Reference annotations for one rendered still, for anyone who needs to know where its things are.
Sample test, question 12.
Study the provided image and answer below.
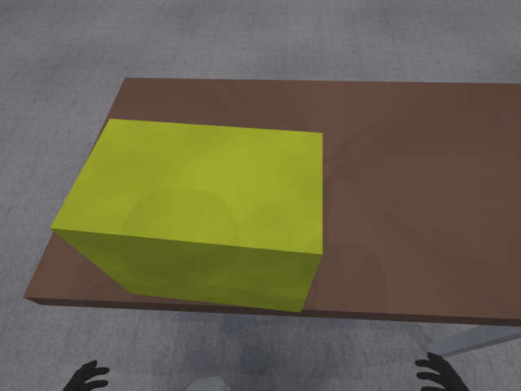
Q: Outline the table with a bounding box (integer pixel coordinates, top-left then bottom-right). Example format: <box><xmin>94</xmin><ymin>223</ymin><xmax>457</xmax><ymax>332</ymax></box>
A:
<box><xmin>23</xmin><ymin>77</ymin><xmax>521</xmax><ymax>358</ymax></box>

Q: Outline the robot left hand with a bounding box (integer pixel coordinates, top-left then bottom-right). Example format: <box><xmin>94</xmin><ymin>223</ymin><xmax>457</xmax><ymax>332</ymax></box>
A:
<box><xmin>63</xmin><ymin>360</ymin><xmax>110</xmax><ymax>391</ymax></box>

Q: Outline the carton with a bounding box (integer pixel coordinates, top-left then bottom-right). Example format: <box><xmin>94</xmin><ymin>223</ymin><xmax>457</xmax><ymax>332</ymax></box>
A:
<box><xmin>50</xmin><ymin>119</ymin><xmax>322</xmax><ymax>313</ymax></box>

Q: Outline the robot right hand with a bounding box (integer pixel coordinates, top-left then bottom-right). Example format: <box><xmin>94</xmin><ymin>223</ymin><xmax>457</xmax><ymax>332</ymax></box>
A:
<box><xmin>415</xmin><ymin>352</ymin><xmax>470</xmax><ymax>391</ymax></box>

